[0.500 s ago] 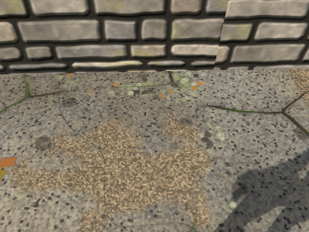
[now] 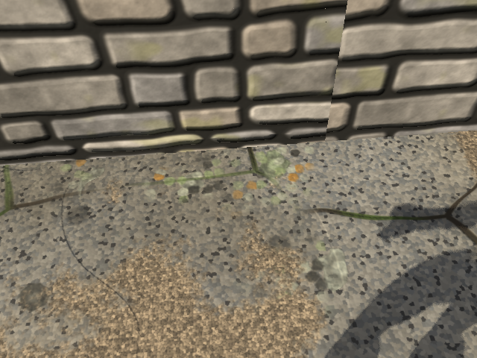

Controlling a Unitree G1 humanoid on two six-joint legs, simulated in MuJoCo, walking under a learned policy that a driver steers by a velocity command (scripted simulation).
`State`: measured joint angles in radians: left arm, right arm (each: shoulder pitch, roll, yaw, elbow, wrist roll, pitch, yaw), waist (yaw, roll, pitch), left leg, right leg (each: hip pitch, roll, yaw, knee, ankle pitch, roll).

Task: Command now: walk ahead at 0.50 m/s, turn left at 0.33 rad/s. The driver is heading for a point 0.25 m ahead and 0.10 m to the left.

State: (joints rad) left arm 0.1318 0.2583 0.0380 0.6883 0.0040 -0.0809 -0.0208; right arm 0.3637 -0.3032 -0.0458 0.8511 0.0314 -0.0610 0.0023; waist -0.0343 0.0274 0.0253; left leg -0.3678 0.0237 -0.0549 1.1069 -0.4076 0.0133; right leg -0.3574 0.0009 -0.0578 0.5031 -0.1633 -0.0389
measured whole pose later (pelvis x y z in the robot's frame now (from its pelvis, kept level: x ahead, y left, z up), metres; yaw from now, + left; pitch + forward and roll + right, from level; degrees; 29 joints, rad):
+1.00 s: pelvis +0.25 +0.00 +0.00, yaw +6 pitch -1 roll +0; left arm 0.21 0.22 0.02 1.03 0.00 -0.02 0.03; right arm 0.14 -0.24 -0.05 1.00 0.00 0.01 -0.03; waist 0.00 0.00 0.04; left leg -0.26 0.01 -0.01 0.48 -0.20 -0.02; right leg -0.16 -0.01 -0.01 0.49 -0.32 0.00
